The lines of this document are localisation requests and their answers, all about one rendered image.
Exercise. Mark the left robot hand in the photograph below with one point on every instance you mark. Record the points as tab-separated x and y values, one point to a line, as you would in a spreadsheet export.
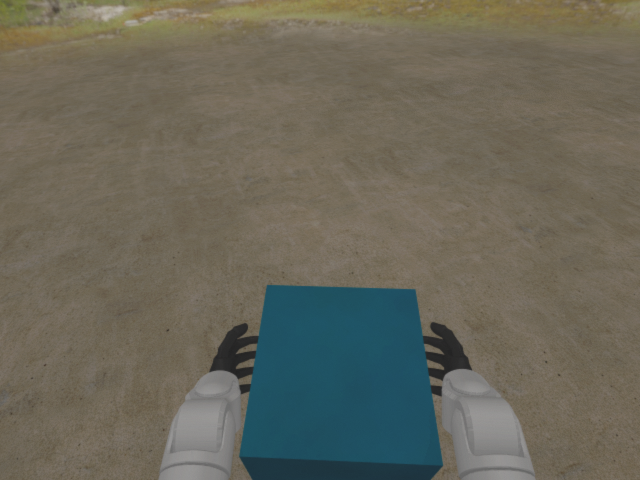
227	359

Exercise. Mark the carton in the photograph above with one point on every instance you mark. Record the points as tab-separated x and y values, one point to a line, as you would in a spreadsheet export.
340	388

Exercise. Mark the robot right forearm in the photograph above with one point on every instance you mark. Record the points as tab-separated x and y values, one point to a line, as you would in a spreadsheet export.
488	440

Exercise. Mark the right robot hand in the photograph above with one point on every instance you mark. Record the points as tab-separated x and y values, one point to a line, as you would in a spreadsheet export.
453	359

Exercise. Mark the robot left forearm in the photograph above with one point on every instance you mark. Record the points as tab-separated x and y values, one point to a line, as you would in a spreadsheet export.
201	439

